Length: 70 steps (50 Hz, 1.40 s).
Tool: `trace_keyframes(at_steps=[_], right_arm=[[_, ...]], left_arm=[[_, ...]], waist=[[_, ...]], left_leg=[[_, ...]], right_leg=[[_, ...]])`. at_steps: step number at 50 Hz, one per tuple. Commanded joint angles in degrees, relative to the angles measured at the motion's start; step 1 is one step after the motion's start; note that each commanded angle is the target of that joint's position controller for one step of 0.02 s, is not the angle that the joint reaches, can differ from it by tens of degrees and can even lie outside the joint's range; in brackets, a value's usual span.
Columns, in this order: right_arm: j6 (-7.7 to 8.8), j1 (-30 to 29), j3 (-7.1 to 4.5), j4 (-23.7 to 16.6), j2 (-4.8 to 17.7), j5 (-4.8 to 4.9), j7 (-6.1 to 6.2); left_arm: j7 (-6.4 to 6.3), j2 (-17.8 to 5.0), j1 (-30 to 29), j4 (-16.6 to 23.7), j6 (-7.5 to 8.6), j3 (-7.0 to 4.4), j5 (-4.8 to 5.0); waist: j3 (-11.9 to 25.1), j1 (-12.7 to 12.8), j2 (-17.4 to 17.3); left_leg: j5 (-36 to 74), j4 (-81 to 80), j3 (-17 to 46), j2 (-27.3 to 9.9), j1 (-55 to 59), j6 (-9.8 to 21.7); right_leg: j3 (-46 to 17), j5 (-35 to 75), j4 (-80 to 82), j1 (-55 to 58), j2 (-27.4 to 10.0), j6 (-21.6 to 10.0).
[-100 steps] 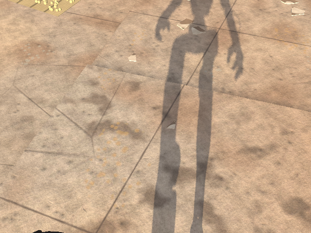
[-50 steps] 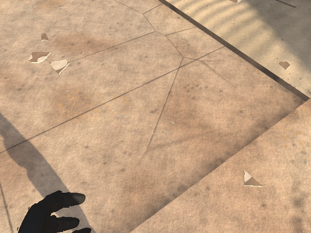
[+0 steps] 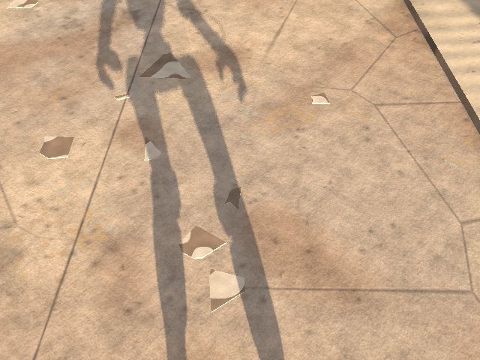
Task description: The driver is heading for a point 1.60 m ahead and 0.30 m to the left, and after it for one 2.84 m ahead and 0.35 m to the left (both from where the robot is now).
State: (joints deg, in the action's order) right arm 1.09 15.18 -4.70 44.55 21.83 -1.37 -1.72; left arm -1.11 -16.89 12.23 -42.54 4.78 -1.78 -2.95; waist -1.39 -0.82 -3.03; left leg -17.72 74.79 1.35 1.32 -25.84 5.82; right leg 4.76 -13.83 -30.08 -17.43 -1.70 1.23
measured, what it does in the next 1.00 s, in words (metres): walks ahead, turning left: left foot, then right foot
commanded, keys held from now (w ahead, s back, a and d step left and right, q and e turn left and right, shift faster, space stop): w+q+shift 0.38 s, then w+shift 0.60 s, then w+e+shift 0.02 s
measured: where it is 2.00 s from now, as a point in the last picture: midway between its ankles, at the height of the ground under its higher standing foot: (126, 63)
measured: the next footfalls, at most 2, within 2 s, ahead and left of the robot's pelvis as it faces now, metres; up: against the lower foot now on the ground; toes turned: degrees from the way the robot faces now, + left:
left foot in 0.30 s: +0.45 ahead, +0.08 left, +0.00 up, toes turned +21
right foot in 0.72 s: +0.92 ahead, +0.09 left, +0.00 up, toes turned +30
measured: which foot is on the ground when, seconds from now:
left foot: up 0.00-0.28, down 0.30-0.72, up 0.74-1.00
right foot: down 0.00-0.30, up 0.32-0.70, down 0.72-1.00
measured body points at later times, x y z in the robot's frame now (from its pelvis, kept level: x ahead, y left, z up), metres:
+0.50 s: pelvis +0.46 +0.06 +0.00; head +0.49 +0.05 +0.45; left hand +0.52 +0.35 -0.08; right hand +0.60 -0.20 -0.14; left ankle +0.41 +0.06 -0.73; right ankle +0.57 -0.09 -0.65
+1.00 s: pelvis +0.91 +0.20 +0.01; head +0.93 +0.21 +0.46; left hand +0.71 +0.39 -0.12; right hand +1.22 +0.12 -0.07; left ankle +0.97 +0.39 -0.67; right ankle +0.89 +0.07 -0.73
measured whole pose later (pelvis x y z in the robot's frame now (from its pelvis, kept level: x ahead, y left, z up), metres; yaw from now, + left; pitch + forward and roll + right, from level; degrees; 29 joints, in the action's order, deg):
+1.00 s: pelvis +0.91 +0.20 +0.01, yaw +33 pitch +1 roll -2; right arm 3.1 4.4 0.5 38.8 16.5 -2.4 -3.2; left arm 1.4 -15.4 30.8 -52.7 5.5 -2.6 -0.6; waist 0.3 3.3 -2.8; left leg -4.3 52.8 2.0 -4.5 -41.7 3.9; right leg 3.8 -15.5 -13.9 0.6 4.7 -3.6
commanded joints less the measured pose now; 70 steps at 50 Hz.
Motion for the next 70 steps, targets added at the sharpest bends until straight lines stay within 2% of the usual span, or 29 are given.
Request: trace_keyframes(at_steps=[1, 9, 13, 14, 15, 16, 17, 18, 19, 21, 24, 27, 32, 35, 36, 37, 38, 39, 41, 45, 52, 55, 57, 58, 59, 60, 61, 63, 70], right_arm=[[-1.39, -4.2, 1.64, -7.59, -2.8, -0.83, -1.79], [-1.36, -18.97, 3.46, -13.82, -2.28, -0.34, -4.28], [-0.73, -5.38, 1.76, -9.27, 1.97, -0.27, -2.92], [-0.49, 6.4, 0.28, -5.65, 4.36, -0.16, -2.06], [-0.38, 13.86, -1.51, -2.22, 6.6, 0.22, -0.51], [-1.12, 9.14, -2.77, -2.53, 11.46, 1.44, 0.69], [-2.01, 8.18, -3.71, -5.62, 15.93, -0.49, 0.65], [-2.03, 8.73, -3.65, -5.85, 13.12, -0.2, 1.3], [-1.45, 7.12, -3.03, -4.53, 10.19, 0.02, 1.78], [0.6, 3.15, -1.58, -4.18, 6.47, 0.04, 2.57], [3.35, 3.41, -0.18, -2.75, 3.64, 0.68, 2.14], [4.64, 4.35, -0.29, -1.71, 3.21, 1.19, 1.36], [5.13, 10.0, -0.81, 1.18, 6.03, 1.63, 1.0], [3.97, 8.15, -1.37, 2.22, 9.37, -0.64, 1.96], [3.88, 5.26, -0.75, 1.55, 7.06, -1.39, 2.14], [4.34, 12.21, 1.6, -1.36, -2.91, 1.05, 1.81], [5.03, 12.0, 2.25, -1.65, -1.54, 1.06, 1.61], [4.73, 5.69, 1.97, -2.22, 0.47, 0.76, 1.89], [4.18, -1.14, 2.38, -3.46, 0.47, -0.32, 0.7], [1.99, -3.44, 3.89, -5.82, -2.78, -1.33, -1.0], [3.18, -20.66, 5.79, -11.63, -3.53, -0.47, -2.34], [3.38, -18.86, 4.67, -10.95, -0.74, -1.0, -0.93], [3.66, -3.89, 2.9, -6.6, 2.55, -1.19, 0.82], [3.81, 7.2, 1.69, -3.52, 5.01, -1.62, 1.87], [4.1, 14.25, 0.03, -2.75, 10.21, -3.65, 2.91], [3.66, 12.0, -0.53, -3.23, 11.5, -3.28, 2.41], [3.56, 6.36, 0.0, -3.68, 6.3, -2.52, 2.08], [4.32, 1.91, 1.08, -2.29, 0.47, -2.01, 1.86], [7.08, 2.33, 1.83, 2.79, -2.97, 0.24, 1.46]], left_arm=[[0.64, -2.53, 8.17, -2.05, 1.76, -0.96, 1.49], [0.91, -6.86, 9.45, -4.86, 3.16, -1.8, 1.52], [-0.94, -13.21, 10.77, -3.84, 0.09, -3.33, 1.08], [-0.96, -13.98, 8.07, -2.5, -0.86, -3.61, 0.8], [-0.28, -12.75, 7.11, -1.92, -1.37, -3.62, 0.45], [0.7, -4.16, 6.63, 0.83, -0.96, -1.56, -0.49], [0.72, -6.52, 6.91, 8.06, 0.3, -1.55, 1.25], [0.75, -8.22, 1.52, 8.62, 1.87, -1.15, 0.77], [0.76, -8.04, 0.56, 8.29, 2.52, -0.85, 1.06], [0.56, -6.84, 2.85, 6.54, 0.88, -0.35, -0.54], [1.49, -3.87, 0.14, 7.88, -1.81, 0.53, -1.17], [2.94, -0.71, -8.93, 11.06, -1.32, 2.01, 0.36], [2.89, -3.75, -13.22, 11.04, -1.09, 0.66, 1.38], [1.24, -8.56, 5.62, 5.81, -0.96, -2.14, 1.63], [0.07, -11.41, 18.22, 2.65, -1.16, -3.38, 1.06], [-0.12, -18.27, 22.08, 1.71, -0.86, -5.09, -1.46], [1.24, -15.19, 19.32, 1.32, -1.04, -4.63, -0.31], [1.57, -10.84, 11.84, 1.75, -0.9, -4.02, 0.21], [1.99, -5.68, 8.61, 0.32, -0.44, -2.73, 0.37], [1.88, -4.34, 10.8, -3.9, 1.28, -1.88, 1.85], [2.34, -6.56, 15.35, -6.74, 3.01, -2.17, 3.82], [1.77, -10.55, 16.41, -7.73, 2.32, -2.84, 3.35], [0.99, -13.04, 16.01, -8.38, 1.13, -3.35, 2.22], [0.83, -11.76, 14.23, -7.72, 0.83, -3.09, 1.93], [1.11, -3.75, 17.15, -5.36, 1.08, -1.47, 2.4], [1.66, -0.81, 21.33, -3.32, 1.0, -0.76, 5.02], [1.09, -5.48, 13.76, -3.33, 0.33, -1.72, 4.11], [1.98, -4.25, 7.48, -2.7, -0.45, -1.53, 3.15], [5.09, 0.29, -3.56, 3.67, -4.8, -0.41, 1.4]], waist=[[-0.28, 1.35, 8.25], [-6.3, 0.52, 4.33], [3.62, -7.98, 9.28], [8.46, -13.14, 9.45], [10.82, -14.87, 4.5], [6.69, -7.93, -9.4], [18.89, -6.02, -10.06], [14.43, -7.22, 0.98], [5.3, -4.24, 5.71], [0.23, 1.83, 9.9], [-3.12, 3.67, 8.23], [-5.08, 0.67, 4.37], [-2.83, -3.15, 1.93], [8.43, 7.5, -0.64], [13.13, 14.17, 0.2], [20.95, 9.25, 18.77], [22.66, 7.78, 20.32], [10.46, 5.92, 12.43], [2.93, 4.07, 2.67], [-3.13, -0.42, 6.38], [-7.57, 2.06, 4.09], [-2.28, 0.66, 5.19], [7.76, -6.47, 8.14], [13.04, -11.8, 7.35], [22.05, -10.3, -3.82], [30.21, -5.55, -15.7], [19.8, -5.54, -6.19], [6.21, -3.36, 1.26], [-4.3, 2.38, -1.39]], left_leg=[[1.78, -0.16, 2.91, -7.72, -18.06, -0.61], [20.59, -28.48, -10.34, -3.05, -8.86, 2.56], [10.37, -31.84, -13.05, 4.79, 9.22, 6.48], [7.73, -33.52, -10.0, 5.5, 21.99, 8.61], [5.34, -38.04, -4.47, 4.38, 35.54, 10.49], [11.64, -38.22, 13.44, -5.95, 39.56, 13.06], [1.77, -50.45, 41.24, -14.59, 54.11, 24.43], [-4.45, -58.74, 45.3, -16.15, 49.41, 22.02], [-1.87, -61.01, 41.51, -14.76, 39.1, 19.94], [9.28, -60.6, 30.22, -10.57, 23.12, 16.94], [12.63, -64.54, 21.57, -6.19, 9.07, 15.2], [17.31, -67.88, 13.27, -1.26, 3.83, 11.05], [39.44, -65.72, 12.19, -6.18, 21.72, 6.9], [61.5, -39.9, 9.49, -6.49, 26.99, 3.33], [52.45, -22.36, 8.04, -4.25, 15.94, 2.51], [8.81, 4.75, 3.98, 4.87, -3.4, -0.2], [-7.43, 9.43, 7.95, 7.23, -12.67, 0.85], [-1.49, 9.14, 7.15, 1.92, -17.39, 1.33], [2.24, 2.28, 6.04, -2.02, -14.01, 1.02], [2.97, -6.02, 5.19, -4.9, -15.23, -1.24], [27.3, -38.51, -4.41, -5.09, -2.82, -1.96], [21.45, -42.95, -5.44, -0.78, 2.57, -0.98], [10.76, -43.26, -4.53, 2.14, 18.65, -0.01], [8.12, -42.52, -0.88, -2.79, 32.91, 0.34], [-12.96, -44.11, 18.09, -19.18, 46.73, 1.78], [-24.17, -56.35, 45.98, -28.71, 52.62, 6.34], [-25.64, -58.59, 39.67, -24.89, 45.55, 4.81], [-6.7, -60.32, 22.42, -21.04, 29.85, 3.13], [16.67, -68.63, -7.34, -14.22, 16.51, -0.98]], right_leg=[[-15.34, 0.37, 18.72, 12.6, -15.75, -6.35], [10.61, 37.15, 23.33, 12.25, -9.11, -2.09], [10.95, 77.24, -2.06, 20.06, -12.8, -1.29], [9.38, 75.09, -16.96, 14.94, -13.9, -2.32], [9.22, 45.49, -37.3, 3.48, -9.6, -2.1], [7.85, -12.45, -59.48, -15.26, 0.8, -0.64], [-5.26, -15.09, -68.8, -31.78, 3.95, 0.77], [-9.92, -10.07, -63.53, -35.41, 0.08, 0.28], [-9.85, -7.18, -56.51, -33.94, -1.99, 0.21], [-9.4, -7.99, -47.87, -24.75, -5.25, 1.3], [-7.09, -7.28, -34.14, -18.42, -7.76, 2.81], [-4.47, 13.17, -14.76, -10.41, -7.02, 1.01], [-1.8, 21.52, -1.59, -6.33, -1.72, -3.75], [-0.47, 5.83, -1.53, 10.89, 3.79, -6.01], [-4.62, -0.56, -4.35, 25.62, -1.07, -7.03], [-34.67, -20.11, 1.53, 40.13, -18.75, -13.55], [-57.01, -26.91, 14.71, 40.24, -20.73, -15.06], [-47.24, -26.97, 15.12, 31.1, -19.09, -14.67], [-31.53, -14.84, 16.05, 16.75, -13.61, -12.39], [-21.04, -9.34, 23.31, 6.77, -10.14, -11.79], [-8.71, 22.27, 33.15, 4.71, -6.92, -11.6], [-8.63, 48.33, 23.42, 17.28, -8.0, -10.54], [-8.88, 58.19, 2.15, 18.67, -7.74, -9.1], [-8.53, 46.78, -13.77, 9.23, -5.48, -8.47], [-6.47, 16.36, -36.04, -4.85, -0.26, -8.44], [-9.58, -11.68, -50.76, -17.85, 5.09, -8.04], [-10.14, -6.03, -52.32, -24.24, 0.77, -8.94], [-9.2, -0.55, -46.51, -23.69, -3.17, -8.22], [-4.84, 9.75, -35.93, -25.4, -6.72, -5.74]])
